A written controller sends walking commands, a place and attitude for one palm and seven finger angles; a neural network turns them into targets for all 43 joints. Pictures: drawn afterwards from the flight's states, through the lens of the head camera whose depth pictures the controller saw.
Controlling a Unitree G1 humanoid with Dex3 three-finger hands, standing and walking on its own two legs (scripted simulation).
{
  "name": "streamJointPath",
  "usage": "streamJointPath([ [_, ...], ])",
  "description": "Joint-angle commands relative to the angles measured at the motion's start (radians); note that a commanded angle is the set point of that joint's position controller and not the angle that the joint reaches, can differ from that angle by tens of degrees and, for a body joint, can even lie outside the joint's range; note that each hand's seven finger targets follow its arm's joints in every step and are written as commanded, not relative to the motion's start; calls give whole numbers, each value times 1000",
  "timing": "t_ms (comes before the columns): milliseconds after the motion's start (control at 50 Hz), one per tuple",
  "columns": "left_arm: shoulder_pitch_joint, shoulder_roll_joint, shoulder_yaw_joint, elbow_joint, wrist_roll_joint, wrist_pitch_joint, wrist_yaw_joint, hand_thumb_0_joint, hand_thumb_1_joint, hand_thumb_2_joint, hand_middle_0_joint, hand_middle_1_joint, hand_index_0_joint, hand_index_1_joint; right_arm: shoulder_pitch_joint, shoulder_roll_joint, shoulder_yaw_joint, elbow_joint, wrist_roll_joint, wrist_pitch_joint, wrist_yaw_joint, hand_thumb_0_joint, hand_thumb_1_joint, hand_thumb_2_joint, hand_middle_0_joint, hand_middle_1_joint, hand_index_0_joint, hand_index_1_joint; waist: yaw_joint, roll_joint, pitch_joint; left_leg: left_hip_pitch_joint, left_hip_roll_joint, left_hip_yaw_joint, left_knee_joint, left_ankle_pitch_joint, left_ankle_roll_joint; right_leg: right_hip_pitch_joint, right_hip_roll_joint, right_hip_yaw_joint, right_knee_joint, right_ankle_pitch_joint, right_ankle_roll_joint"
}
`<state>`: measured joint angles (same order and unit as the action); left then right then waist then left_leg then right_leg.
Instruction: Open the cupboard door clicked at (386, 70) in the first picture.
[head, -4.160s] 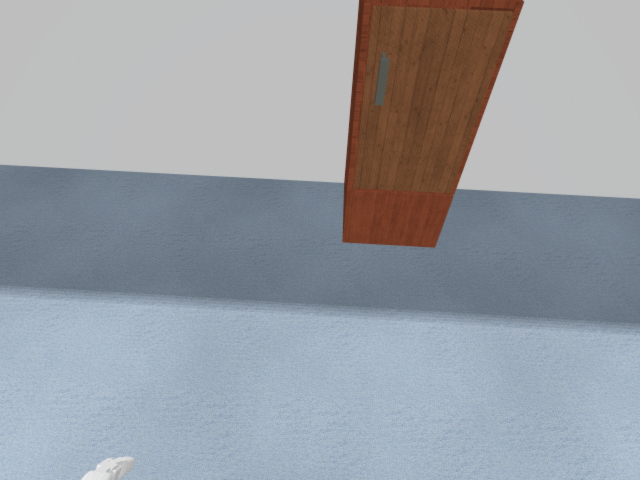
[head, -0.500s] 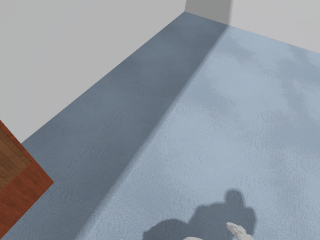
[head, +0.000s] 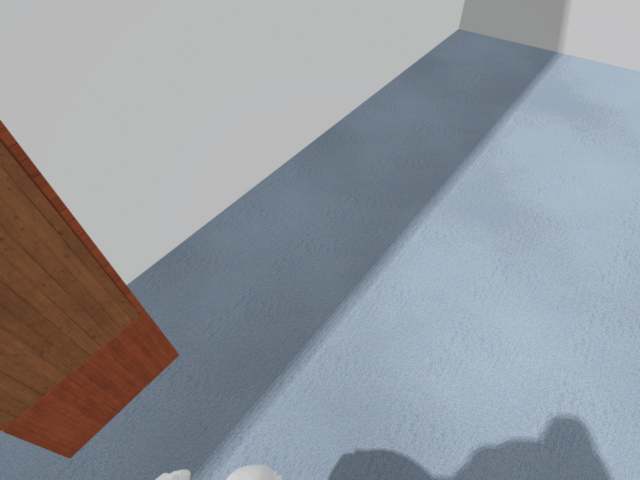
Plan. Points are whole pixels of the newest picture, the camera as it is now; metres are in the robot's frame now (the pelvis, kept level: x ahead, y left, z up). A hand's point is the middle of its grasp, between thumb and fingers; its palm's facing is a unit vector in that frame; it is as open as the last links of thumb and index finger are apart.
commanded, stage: turn to face it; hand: left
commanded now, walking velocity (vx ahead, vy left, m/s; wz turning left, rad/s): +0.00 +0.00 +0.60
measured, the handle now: out of the picture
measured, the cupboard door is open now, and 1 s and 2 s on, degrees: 0 0 0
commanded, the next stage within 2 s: take the last steps up to it in 1.38 s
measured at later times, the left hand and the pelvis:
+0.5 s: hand out of the picture +0.00 +0.28 -0.17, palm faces +0.32 -0.91 -0.25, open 7.4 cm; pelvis -0.01 +0.04 +0.00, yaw +17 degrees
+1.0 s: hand out of the picture -0.07 +0.17 -0.14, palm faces +0.58 -0.76 -0.28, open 7.4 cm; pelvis -0.02 -0.03 +0.00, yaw +36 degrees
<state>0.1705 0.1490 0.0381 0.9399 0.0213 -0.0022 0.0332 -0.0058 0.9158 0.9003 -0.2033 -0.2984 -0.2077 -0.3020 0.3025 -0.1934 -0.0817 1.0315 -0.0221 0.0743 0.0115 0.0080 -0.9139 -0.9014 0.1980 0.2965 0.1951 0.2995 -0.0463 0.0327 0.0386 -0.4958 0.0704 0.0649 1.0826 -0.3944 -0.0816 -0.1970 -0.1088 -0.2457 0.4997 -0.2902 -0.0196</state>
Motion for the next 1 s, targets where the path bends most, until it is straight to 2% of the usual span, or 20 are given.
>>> streamJointPath([
  [0,66,198,52,-42,7,-3,9,0,900,900,-200,-300,-200,-300,-87,-44,-6,-115,0,-21,8,0,-900,-900,200,300,200,300,67,-218,-15,-32,15,38,-147,-28,1,72,-264,122,-138,396,-100],
  [60,67,233,62,-43,11,4,5,0,900,900,-200,-300,-200,-300,-120,-52,-2,-145,4,-30,12,0,-900,-900,200,300,200,300,79,-250,-31,32,8,70,-280,-34,16,79,-286,107,-90,407,-96],
  [100,56,248,66,-45,9,9,1,0,900,900,-200,-300,-200,-300,-103,-71,-3,-156,4,-36,12,0,-900,-900,200,300,200,300,60,-245,-54,100,3,86,-380,19,28,68,-290,84,-35,397,-74],
  [140,45,236,65,-56,-2,19,-5,0,900,900,-200,-300,-200,-300,-20,-129,-19,-147,1,-47,13,0,-900,-900,200,300,200,300,4,-89,-108,317,9,54,-605,239,47,-40,-244,23,156,273,-1],
  [160,56,183,62,-87,-10,24,-13,0,900,900,-200,-300,-200,-300,38,-243,-44,-143,-4,-60,8,0,-900,-900,200,300,200,300,-24,209,-152,467,219,-264,-700,498,143,-258,-119,-9,388,-53,83],
  [180,-13,144,42,-136,-7,28,-13,0,900,900,-200,-300,-200,-300,89,-315,-59,-132,2,-58,-2,0,-900,-900,200,300,200,300,-56,329,-144,485,377,-452,-737,780,264,-411,-24,76,579,-418,121],
  [200,-38,172,48,-143,-1,35,-13,0,900,900,-200,-300,-200,-300,85,-315,-55,-123,0,-56,-4,0,-900,-900,200,300,200,300,-46,199,-135,441,390,-382,-729,651,297,-403,-42,162,669,-364,101],
  [220,-48,158,51,-125,4,40,-12,0,900,900,-200,-300,-200,-300,43,-281,-49,-129,-1,-62,-13,0,-900,-900,200,300,200,300,-35,237,-129,408,316,-371,-747,555,264,-433,-48,201,690,-289,97],
  [260,-34,176,63,-98,3,36,-23,0,900,900,-200,-300,-200,-300,-74,-238,-28,-170,-3,-65,-22,0,-900,-900,200,300,200,300,3,174,-71,337,224,-292,-753,466,208,-422,-38,231,716,-137,104],
  [320,38,181,66,-67,1,34,-30,0,900,900,-200,-300,-200,-300,-117,-228,-21,-192,5,-76,-24,0,-900,-900,200,300,200,300,36,100,-115,373,160,-231,-751,504,196,-381,-14,226,687,-50,119],
  [520,-56,181,57,-122,-8,35,-15,0,900,900,-200,-300,-200,-300,-60,-239,-38,-180,-2,-60,-18,0,-900,-900,200,300,200,300,-5,131,-83,364,156,-413,-756,407,258,-321,33,256,420,-139,125],
  [640,57,173,52,-118,-20,19,-5,0,900,900,-200,-300,-200,-300,-121,-232,-47,-200,0,-47,-11,0,-900,-900,200,300,200,300,52,124,-124,205,87,-451,-668,429,215,-18,94,235,47,-28,90],
  [660,103,195,58,-110,-18,11,-1,0,900,900,-200,-300,-200,-300,-133,-212,-44,-205,6,-45,-7,0,-900,-900,200,300,200,300,79,73,-136,109,43,-422,-612,325,169,114,60,255,-112,57,79],
  [680,122,279,74,-115,-2,1,5,0,900,900,-200,-300,-200,-300,-109,-142,-37,-215,15,-43,-1,0,-900,-900,200,300,200,300,87,-184,-144,-79,-75,-284,-423,72,85,256,-161,460,-258,-34,12],
  [700,95,342,78,-134,4,5,7,0,900,900,-200,-300,-200,-300,-115,-125,-33,-240,6,-44,-3,0,-900,-900,200,300,200,300,87,-369,-102,-174,-167,-123,-189,-169,30,176,-378,662,-288,17,-91],
  [720,50,324,70,-152,-4,10,10,0,900,900,-200,-300,-200,-300,-127,-177,-45,-234,-1,-36,-1,0,-900,-900,200,300,200,300,72,-241,-84,-109,-110,-162,-28,-156,42,38,-391,597,-279,21,-126],
  [740,-19,265,67,-160,-7,0,12,0,900,900,-200,-300,-200,-300,-109,-178,-47,-207,-7,-24,4,0,-900,-900,200,300,200,300,39,-291,-31,-99,-73,-178,32,-98,46,-38,-320,524,-291,-23,-101],
  [760,-60,238,55,-168,-8,0,7,0,900,900,-200,-300,-200,-300,-87,-162,-48,-179,-9,-16,9,0,-900,-900,200,300,200,300,13,-219,10,-94,-73,-147,105,-30,35,-62,-258,448,-275,1,-77],
  [800,-56,201,38,-164,-9,-6,0,0,900,900,-200,-300,-200,-300,-56,-140,-40,-153,-8,-8,19,0,-900,-900,200,300,200,300,2,-182,38,-94,-62,-106,165,56,16,-62,-187,298,-233,112,-48],
  [980,91,234,49,-103,1,-3,3,0,900,900,-200,-300,-200,-300,-150,-139,-24,-162,-4,1,20,0,-900,-900,200,300,200,300,73,-211,8,-88,-12,-54,8,27,-10,81,-247,228,-232,104,-86],
])
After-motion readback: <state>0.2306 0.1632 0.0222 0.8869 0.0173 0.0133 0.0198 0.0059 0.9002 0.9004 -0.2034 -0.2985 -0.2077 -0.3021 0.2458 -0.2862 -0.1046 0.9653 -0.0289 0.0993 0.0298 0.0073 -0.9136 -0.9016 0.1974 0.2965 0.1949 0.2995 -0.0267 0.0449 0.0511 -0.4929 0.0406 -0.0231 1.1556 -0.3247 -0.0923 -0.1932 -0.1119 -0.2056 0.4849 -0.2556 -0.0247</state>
